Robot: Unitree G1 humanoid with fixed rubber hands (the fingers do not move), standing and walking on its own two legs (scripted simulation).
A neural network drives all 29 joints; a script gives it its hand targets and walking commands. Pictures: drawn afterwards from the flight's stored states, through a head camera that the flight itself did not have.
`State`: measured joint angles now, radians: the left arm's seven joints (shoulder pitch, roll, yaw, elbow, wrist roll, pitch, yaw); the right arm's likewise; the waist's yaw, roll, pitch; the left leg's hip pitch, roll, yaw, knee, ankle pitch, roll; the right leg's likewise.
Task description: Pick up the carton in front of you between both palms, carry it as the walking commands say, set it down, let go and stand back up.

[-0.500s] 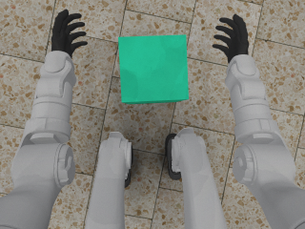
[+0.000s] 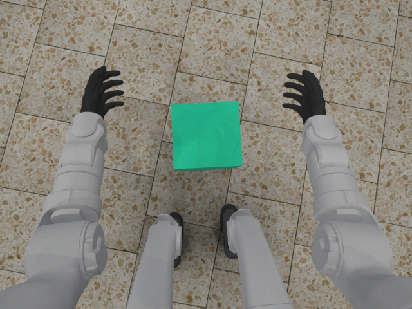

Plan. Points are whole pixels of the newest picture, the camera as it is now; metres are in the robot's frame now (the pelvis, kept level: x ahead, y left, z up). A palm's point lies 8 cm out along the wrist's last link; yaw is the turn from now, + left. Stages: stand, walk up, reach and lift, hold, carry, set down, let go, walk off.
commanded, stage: let go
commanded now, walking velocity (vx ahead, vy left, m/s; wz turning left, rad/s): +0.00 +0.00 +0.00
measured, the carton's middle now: (205, 140) +0.45 -0.02 -0.52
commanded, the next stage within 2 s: stand in 1.10 s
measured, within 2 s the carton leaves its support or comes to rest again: neither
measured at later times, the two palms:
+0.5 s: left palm (33, 196) +0.31 +0.22 +0.02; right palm (379, 194) +0.29 -0.23 +0.02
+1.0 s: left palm out of the picture +0.24 +0.23 +0.07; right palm (407, 248) +0.23 -0.23 +0.07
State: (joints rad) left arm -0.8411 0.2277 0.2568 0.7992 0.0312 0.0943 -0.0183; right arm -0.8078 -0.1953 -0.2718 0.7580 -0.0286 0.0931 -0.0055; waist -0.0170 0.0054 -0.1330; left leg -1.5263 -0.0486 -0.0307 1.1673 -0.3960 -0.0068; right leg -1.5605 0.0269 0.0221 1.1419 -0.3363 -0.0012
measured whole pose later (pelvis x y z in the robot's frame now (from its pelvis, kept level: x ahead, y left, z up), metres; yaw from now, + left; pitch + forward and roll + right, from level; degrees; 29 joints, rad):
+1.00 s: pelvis +0.07 +0.01 +0.13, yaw -1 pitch -5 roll +0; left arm 0.21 0.21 0.04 0.42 0.02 0.14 -0.08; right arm 0.22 -0.21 -0.05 0.41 -0.02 0.15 0.08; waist 0.00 0.01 0.12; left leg -0.06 -0.02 -0.05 0.45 -0.30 0.01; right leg -0.10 0.03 0.03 0.44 -0.25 0.00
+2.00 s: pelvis +0.08 +0.00 +0.13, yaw +0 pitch -2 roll +0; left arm 0.14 0.35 0.02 0.90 0.03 -0.01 0.02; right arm 0.17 -0.36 -0.02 0.86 -0.03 -0.01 -0.02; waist 0.01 0.01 0.01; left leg -0.10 -0.03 -0.06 0.41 -0.27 0.01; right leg -0.14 0.02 0.02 0.41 -0.24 -0.01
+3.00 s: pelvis +0.06 +0.00 +0.14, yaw +0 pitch -2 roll +0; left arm 0.11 0.39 0.00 1.05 0.01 -0.01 0.01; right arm 0.14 -0.39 0.00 1.02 -0.02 -0.01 -0.01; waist 0.01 0.01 0.03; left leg -0.08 -0.02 -0.05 0.33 -0.21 0.00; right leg -0.12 0.02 0.03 0.34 -0.18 -0.01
